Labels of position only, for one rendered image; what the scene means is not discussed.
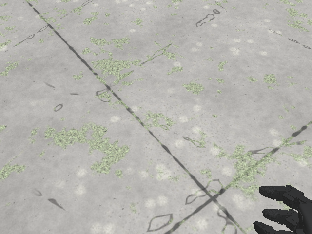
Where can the right robot hand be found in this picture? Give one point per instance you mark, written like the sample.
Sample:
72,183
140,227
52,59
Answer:
299,222

